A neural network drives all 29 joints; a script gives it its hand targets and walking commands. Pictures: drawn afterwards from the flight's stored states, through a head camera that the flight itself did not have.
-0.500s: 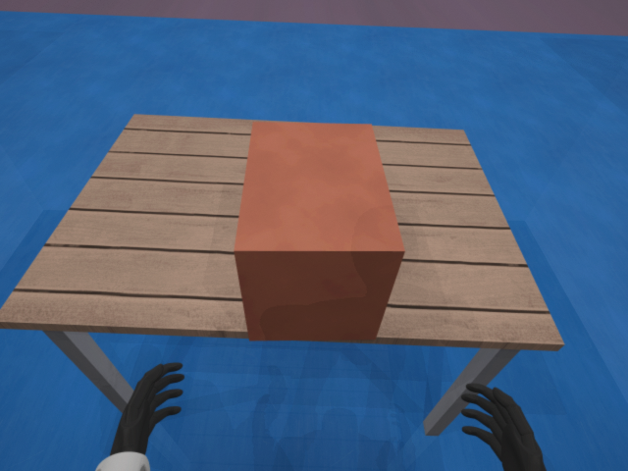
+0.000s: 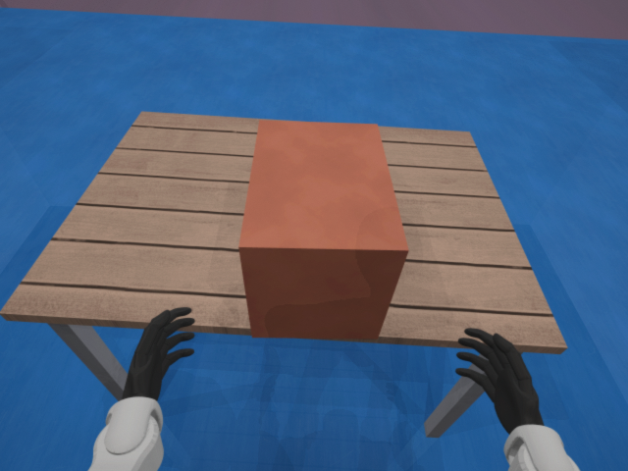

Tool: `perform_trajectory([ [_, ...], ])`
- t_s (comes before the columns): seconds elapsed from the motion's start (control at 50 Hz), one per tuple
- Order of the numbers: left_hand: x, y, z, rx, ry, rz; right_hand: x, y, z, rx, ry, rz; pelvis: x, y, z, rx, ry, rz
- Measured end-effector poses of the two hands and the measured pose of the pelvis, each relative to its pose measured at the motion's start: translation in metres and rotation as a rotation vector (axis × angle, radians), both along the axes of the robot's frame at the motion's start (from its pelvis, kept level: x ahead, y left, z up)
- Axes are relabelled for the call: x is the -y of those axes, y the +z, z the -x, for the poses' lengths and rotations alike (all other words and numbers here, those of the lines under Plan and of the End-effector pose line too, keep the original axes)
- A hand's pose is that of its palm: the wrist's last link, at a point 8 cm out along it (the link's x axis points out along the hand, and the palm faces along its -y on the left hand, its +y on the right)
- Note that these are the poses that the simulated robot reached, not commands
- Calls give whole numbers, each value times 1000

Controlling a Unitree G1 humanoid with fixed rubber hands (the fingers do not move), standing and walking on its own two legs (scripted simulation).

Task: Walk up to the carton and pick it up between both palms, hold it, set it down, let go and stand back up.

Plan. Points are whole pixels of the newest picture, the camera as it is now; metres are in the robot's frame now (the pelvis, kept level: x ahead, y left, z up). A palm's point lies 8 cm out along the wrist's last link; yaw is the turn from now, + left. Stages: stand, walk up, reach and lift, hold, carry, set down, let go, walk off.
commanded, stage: reach and lift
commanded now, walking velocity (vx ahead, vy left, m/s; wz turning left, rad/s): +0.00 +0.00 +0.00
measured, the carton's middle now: (317, 226) +0.50 +0.04 -0.01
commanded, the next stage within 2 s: none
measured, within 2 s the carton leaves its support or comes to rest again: neither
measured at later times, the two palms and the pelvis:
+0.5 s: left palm (154, 303) +0.27 +0.22 +0.08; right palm (504, 320) +0.30 -0.21 +0.07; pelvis +0.00 -0.01 +0.00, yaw +1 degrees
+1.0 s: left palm (157, 236) +0.34 +0.24 +0.12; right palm (495, 249) +0.38 -0.20 +0.11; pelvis +0.00 -0.01 +0.00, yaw +1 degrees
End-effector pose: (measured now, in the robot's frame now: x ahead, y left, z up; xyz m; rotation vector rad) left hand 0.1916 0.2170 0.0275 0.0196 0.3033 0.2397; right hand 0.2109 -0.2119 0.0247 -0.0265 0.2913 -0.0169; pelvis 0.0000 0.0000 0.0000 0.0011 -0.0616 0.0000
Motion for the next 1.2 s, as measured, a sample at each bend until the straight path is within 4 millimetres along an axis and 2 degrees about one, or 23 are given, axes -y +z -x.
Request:
perform_trajectory([
  [0.14,-3,19,-23,16,-5,-6,-2,15,-26,35,-4,-20,2,1,-1,-2,0,0],
  [0.4,-8,36,-58,-2,-6,10,-3,30,-69,51,-9,-33,6,1,-5,-25,5,-2],
  [0.62,-9,60,-92,17,-19,17,-8,53,-109,76,10,-35,10,1,-4,-39,9,-2],
  [0.92,-20,83,-133,18,-3,13,-13,78,-157,66,19,-21,11,0,1,-87,19,0],
  [1.2,-21,106,-176,21,-12,8,-16,100,-198,56,21,-14,10,0,2,-141,26,5],
])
